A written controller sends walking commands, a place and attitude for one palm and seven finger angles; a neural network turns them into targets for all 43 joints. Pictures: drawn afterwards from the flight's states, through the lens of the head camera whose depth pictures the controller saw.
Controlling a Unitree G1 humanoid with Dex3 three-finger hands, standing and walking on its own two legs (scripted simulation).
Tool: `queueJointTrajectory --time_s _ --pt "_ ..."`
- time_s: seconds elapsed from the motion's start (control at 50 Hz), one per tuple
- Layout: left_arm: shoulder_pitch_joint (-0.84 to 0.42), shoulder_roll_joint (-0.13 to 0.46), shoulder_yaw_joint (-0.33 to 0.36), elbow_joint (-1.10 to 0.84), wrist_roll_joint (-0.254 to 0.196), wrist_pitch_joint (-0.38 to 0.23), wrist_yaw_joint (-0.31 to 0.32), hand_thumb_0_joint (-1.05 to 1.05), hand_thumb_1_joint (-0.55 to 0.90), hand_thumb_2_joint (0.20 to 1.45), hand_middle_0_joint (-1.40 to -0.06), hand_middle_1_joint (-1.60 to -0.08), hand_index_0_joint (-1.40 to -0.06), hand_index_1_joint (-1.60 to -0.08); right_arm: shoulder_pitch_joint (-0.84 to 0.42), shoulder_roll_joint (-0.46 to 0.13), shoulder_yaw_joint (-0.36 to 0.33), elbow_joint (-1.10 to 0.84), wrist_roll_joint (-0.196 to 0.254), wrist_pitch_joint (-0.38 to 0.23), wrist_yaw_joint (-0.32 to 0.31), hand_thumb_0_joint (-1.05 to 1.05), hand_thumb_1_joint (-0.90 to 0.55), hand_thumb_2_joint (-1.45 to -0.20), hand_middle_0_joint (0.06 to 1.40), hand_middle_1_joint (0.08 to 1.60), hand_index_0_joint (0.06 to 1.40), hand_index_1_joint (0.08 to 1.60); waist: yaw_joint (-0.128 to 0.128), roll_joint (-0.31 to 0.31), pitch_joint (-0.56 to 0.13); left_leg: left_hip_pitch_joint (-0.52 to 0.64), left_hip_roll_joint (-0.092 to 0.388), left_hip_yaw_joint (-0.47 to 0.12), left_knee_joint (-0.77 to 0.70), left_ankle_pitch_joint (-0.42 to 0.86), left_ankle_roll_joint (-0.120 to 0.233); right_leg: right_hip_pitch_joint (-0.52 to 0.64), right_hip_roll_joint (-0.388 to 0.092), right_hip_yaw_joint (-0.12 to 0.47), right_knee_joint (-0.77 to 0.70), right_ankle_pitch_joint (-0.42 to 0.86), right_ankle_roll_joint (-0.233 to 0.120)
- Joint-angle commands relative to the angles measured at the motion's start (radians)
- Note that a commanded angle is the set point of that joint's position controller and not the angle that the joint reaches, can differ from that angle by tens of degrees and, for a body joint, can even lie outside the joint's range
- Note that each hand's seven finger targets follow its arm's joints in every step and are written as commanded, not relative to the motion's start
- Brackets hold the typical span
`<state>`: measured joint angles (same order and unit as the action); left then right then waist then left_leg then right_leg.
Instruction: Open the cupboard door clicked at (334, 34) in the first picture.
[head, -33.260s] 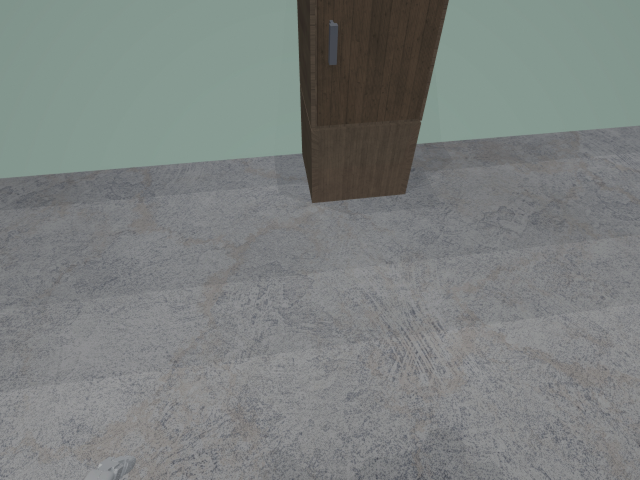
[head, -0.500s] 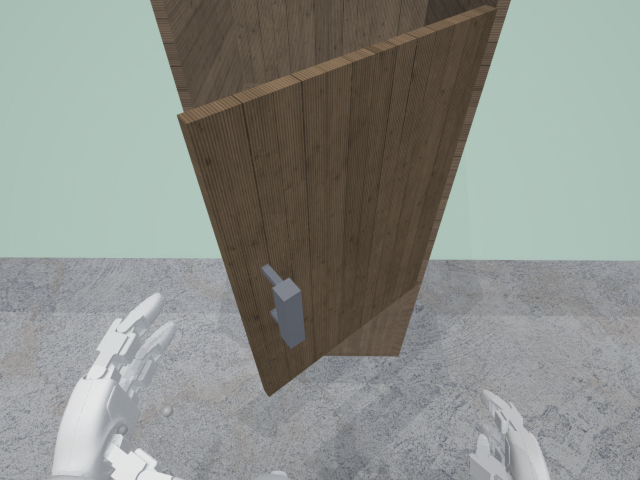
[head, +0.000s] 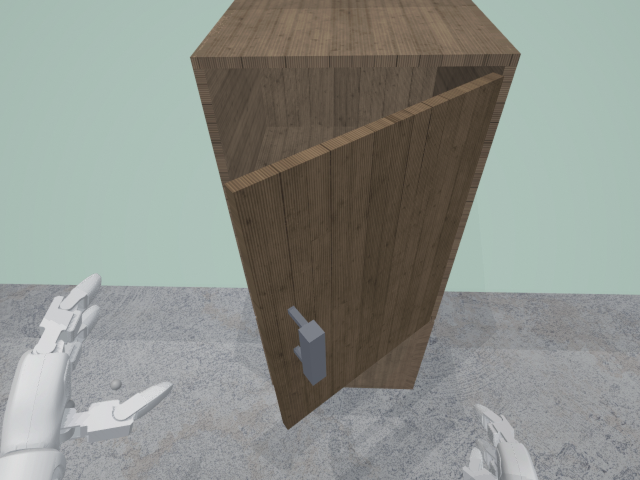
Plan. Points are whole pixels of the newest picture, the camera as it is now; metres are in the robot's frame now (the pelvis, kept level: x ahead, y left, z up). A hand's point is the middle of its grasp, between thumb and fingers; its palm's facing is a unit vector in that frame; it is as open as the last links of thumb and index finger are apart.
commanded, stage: draw the hand back to the body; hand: left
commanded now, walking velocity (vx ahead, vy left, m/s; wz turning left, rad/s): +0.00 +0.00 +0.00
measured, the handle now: (304, 344) +0.31 +0.06 -0.01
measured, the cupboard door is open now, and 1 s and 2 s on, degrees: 39 39 39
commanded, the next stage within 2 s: step back with the hand held close in 0.68 s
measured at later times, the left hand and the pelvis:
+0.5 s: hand (84, 331) +0.20 +0.24 +0.17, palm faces +0.45 -0.79 -0.41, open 7.7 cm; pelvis +0.01 -0.02 +0.02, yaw -1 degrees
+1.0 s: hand (105, 326) +0.21 +0.23 +0.17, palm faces +0.36 -0.79 -0.49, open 7.4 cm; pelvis +0.00 -0.03 +0.02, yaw -2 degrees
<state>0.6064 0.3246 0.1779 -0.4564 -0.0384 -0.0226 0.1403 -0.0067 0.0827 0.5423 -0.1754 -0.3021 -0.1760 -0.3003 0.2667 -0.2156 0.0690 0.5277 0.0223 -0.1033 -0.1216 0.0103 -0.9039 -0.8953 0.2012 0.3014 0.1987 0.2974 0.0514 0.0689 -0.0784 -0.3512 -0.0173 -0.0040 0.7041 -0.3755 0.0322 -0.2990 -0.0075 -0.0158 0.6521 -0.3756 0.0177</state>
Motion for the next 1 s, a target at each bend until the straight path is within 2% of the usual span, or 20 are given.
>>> queueJointTrajectory --time_s 0.0,0.02,0.06,0.18,0.28,0.34,0.42,0.48,0.52,0.6,0.66,0.76,0.78,0.8,0.82,0.84,0.86,0.9,0.92,0.98 --pt "-0.076 0.143 0.139 -0.217 0.002 -0.075 0.02 0.0 0.41 0.69 -0.182 -0.3 -0.182 -0.3 -0.131 -0.103 -0.053 -0.148 -0.007 -0.068 0.004 0.0 -0.9 -0.9 0.2 0.3 0.2 0.3 -0.001 0.021 -0.013 0.115 0.048 -0.041 -0.197 0.312 -0.036 0.04 0.008 -0.034 -0.139 0.215 -0.038" --pt "-0.082 0.157 0.157 -0.198 0.003 -0.076 0.021 0.0 0.445 0.705 -0.184 -0.3 -0.184 -0.3 -0.141 -0.108 -0.056 -0.14 -0.008 -0.068 0.004 0.0 -0.9 -0.9 0.2 0.3 0.2 0.3 0.004 -0.02 -0.011 0.117 0.05 -0.04 -0.208 0.312 -0.034 0.061 0.009 -0.036 -0.153 0.222 -0.038" --pt "-0.102 0.158 0.173 -0.188 -0.003 -0.076 0.018 0.0 0.515 0.735 -0.186 -0.3 -0.186 -0.3 -0.151 -0.107 -0.06 -0.131 -0.008 -0.067 0.005 0.0 -0.9 -0.9 0.2 0.3 0.2 0.3 0.002 -0.03 0.008 0.132 0.048 -0.031 -0.23 0.291 -0.032 0.072 0.011 -0.034 -0.174 0.222 -0.035" --pt "-0.163 0.203 0.258 -0.206 -0.01 -0.096 0.018 0.0 0.725 0.825 -0.194 -0.3 -0.194 -0.3 -0.168 -0.107 -0.065 -0.1 -0.013 -0.071 0.013 0.0 -0.9 -0.9 0.2 0.3 0.2 0.3 0.013 0.027 -0.005 0.187 0.044 -0.012 -0.269 0.361 -0.034 0.146 0.009 -0.026 -0.218 0.292 -0.038" --pt "-0.22 0.231 0.309 -0.205 -0.018 -0.107 0.017 0.0 0.9 0.9 -0.2 -0.3 -0.2 -0.3 -0.179 -0.109 -0.071 -0.079 -0.016 -0.072 0.018 0.0 -0.9 -0.9 0.2 0.3 0.2 0.3 0.014 0.035 -0.003 0.225 0.042 -0.004 -0.292 0.386 -0.033 0.173 0.01 -0.024 -0.25 0.321 -0.037" --pt "-0.151 0.157 0.256 -0.106 -0.025 -0.099 0.002 0.0 0.9 0.9 -0.2 -0.3 -0.2 -0.3 -0.178 -0.109 -0.079 -0.067 -0.015 -0.063 0.025 0.0 -0.9 -0.9 0.2 0.3 0.2 0.3 0.009 -0.025 0.04 0.234 0.045 0.01 -0.3 0.396 -0.025 0.169 0.011 -0.025 -0.268 0.344 -0.03" --pt "-0.183 0.177 0.261 -0.099 -0.023 -0.102 -0.006 0.0 0.9 0.9 -0.2 -0.3 -0.2 -0.3 -0.192 -0.12 -0.089 -0.066 -0.019 -0.047 0.027 0.0 -0.9 -0.9 0.2 0.3 0.2 0.3 0.012 -0.066 0.037 0.243 0.041 0.017 -0.312 0.359 -0.015 0.182 0.012 -0.021 -0.293 0.339 -0.027" --pt "-0.208 0.205 0.279 -0.152 -0.02 -0.11 -0.004 0.0 0.9 0.9 -0.2 -0.3 -0.2 -0.3 -0.201 -0.113 -0.089 -0.071 -0.021 -0.047 0.024 0.0 -0.9 -0.9 0.2 0.3 0.2 0.3 0.017 -0.042 -0.007 0.268 0.033 0.025 -0.308 0.368 -0.01 0.202 0.009 -0.01 -0.296 0.358 -0.025" --pt "-0.224 0.239 0.302 -0.187 -0.016 -0.118 0.001 0.0 0.9 0.9 -0.2 -0.3 -0.2 -0.3 -0.206 -0.113 -0.086 -0.064 -0.024 -0.055 0.022 0.0 -0.9 -0.9 0.2 0.3 0.2 0.3 0.022 0.002 -0.032 0.279 0.028 0.025 -0.304 0.384 -0.011 0.223 0.005 -0.006 -0.299 0.377 -0.03" --pt "-0.216 0.218 0.284 -0.189 -0.014 -0.119 0.002 0.0 0.9 0.9 -0.2 -0.3 -0.2 -0.3 -0.207 -0.102 -0.082 -0.055 -0.022 -0.066 0.021 0.0 -0.9 -0.9 0.2 0.3 0.2 0.3 0.017 0.037 0.002 0.29 0.026 0.03 -0.306 0.385 -0.014 0.2 0.008 -0.006 -0.311 0.375 -0.028" --pt "-0.201 0.211 0.287 -0.147 -0.018 -0.116 0.002 0.0 0.9 0.9 -0.2 -0.3 -0.2 -0.3 -0.208 -0.104 -0.085 -0.049 -0.024 -0.066 0.02 0.0 -0.9 -0.9 0.2 0.3 0.2 0.3 0.017 -0.027 0.03 0.281 0.028 0.031 -0.312 0.381 -0.011 0.198 0.011 -0.008 -0.318 0.382 -0.024" --pt "-0.19 0.187 0.273 -0.089 -0.025 -0.114 -0.011 0.0 0.9 0.9 -0.2 -0.3 -0.2 -0.3 -0.212 -0.105 -0.093 -0.045 -0.021 -0.052 0.024 0.0 -0.9 -0.9 0.2 0.3 0.2 0.3 0.017 -0.058 0.052 0.283 0.031 0.039 -0.317 0.36 -0.006 0.189 0.01 0.001 -0.333 0.369 -0.018" --pt "-0.289 0.197 0.255 -0.162 -0.021 -0.125 -0.012 0.0 0.9 0.9 -0.2 -0.3 -0.2 -0.3 -0.22 -0.108 -0.09 -0.05 -0.021 -0.056 0.024 0.0 -0.9 -0.9 0.2 0.3 0.2 0.3 0.01 -0.031 0.025 0.301 0.026 0.041 -0.315 0.359 -0.003 0.192 0.008 0.007 -0.336 0.37 -0.018" --pt "-0.347 0.314 0.377 -0.167 -0.012 -0.164 -0.005 0.0 0.9 0.9 -0.2 -0.3 -0.2 -0.3 -0.194 -0.134 -0.093 -0.075 -0.012 -0.037 0.025 0.0 -0.9 -0.9 0.2 0.3 0.2 0.3 -0.037 -0.053 0.102 0.248 0.04 0.021 -0.271 0.303 0.007 0.08 -0.034 0.094 -0.394 0.422 -0.018" --pt "-0.338 0.31 0.374 -0.135 -0.005 -0.181 -0.008 0.0 0.9 0.9 -0.2 -0.3 -0.2 -0.3 -0.195 -0.123 -0.093 -0.058 -0.016 -0.023 0.024 0.0 -0.9 -0.9 0.2 0.3 0.2 0.3 -0.035 -0.049 0.089 0.233 0.036 0.003 -0.259 0.287 0.005 0.098 -0.058 0.095 -0.389 0.46 -0.026" --pt "-0.22 0.251 0.332 -0.064 -0.007 -0.169 -0.015 0.0 0.9 0.9 -0.2 -0.3 -0.2 -0.3 -0.209 -0.123 -0.098 -0.054 -0.02 -0.011 0.025 0.0 -0.9 -0.9 0.2 0.3 0.2 0.3 -0.04 -0.088 0.076 0.248 0.038 0.007 -0.25 0.317 0.004 0.096 -0.062 0.096 -0.382 0.517 -0.026" --pt "-0.18 0.225 0.303 -0.078 -0.003 -0.167 -0.02 0.0 0.9 0.9 -0.2 -0.3 -0.2 -0.3 -0.204 -0.129 -0.103 -0.066 -0.021 0.001 0.029 0.0 -0.9 -0.9 0.2 0.3 0.2 0.3 -0.041 -0.092 0.048 0.252 0.038 0.016 -0.246 0.352 0.0 0.11 -0.063 0.083 -0.365 0.566 -0.021" --pt "-0.128 0.218 0.301 -0.088 -0.005 -0.165 -0.022 0.0 0.9 0.9 -0.2 -0.3 -0.2 -0.3 -0.204 -0.13 -0.108 -0.083 -0.019 0.021 0.033 0.0 -0.9 -0.9 0.2 0.3 0.2 0.3 -0.042 -0.087 -0.008 0.254 0.046 0.023 -0.248 0.413 -0.003 0.14 -0.063 0.066 -0.333 0.609 -0.014" --pt "-0.114 0.227 0.306 -0.116 -0.004 -0.168 -0.019 0.0 0.9 0.9 -0.2 -0.3 -0.2 -0.3 -0.208 -0.136 -0.112 -0.087 -0.019 0.03 0.03 0.0 -0.9 -0.9 0.2 0.3 0.2 0.3 -0.039 -0.04 -0.037 0.253 0.051 0.022 -0.255 0.462 -0.005 0.168 -0.064 0.051 -0.313 0.633 -0.015" --pt "-0.061 0.252 0.34 -0.159 -0.008 -0.164 -0.009 0.0 0.9 0.9 -0.2 -0.3 -0.2 -0.3 -0.208 -0.126 -0.118 -0.113 -0.012 0.056 0.03 0.0 -0.9 -0.9 0.2 0.3 0.2 0.3 -0.039 -0.077 -0.105 0.26 0.065 0.021 -0.254 0.551 -0.009 0.189 -0.049 0.042 -0.276 0.672 -0.008"
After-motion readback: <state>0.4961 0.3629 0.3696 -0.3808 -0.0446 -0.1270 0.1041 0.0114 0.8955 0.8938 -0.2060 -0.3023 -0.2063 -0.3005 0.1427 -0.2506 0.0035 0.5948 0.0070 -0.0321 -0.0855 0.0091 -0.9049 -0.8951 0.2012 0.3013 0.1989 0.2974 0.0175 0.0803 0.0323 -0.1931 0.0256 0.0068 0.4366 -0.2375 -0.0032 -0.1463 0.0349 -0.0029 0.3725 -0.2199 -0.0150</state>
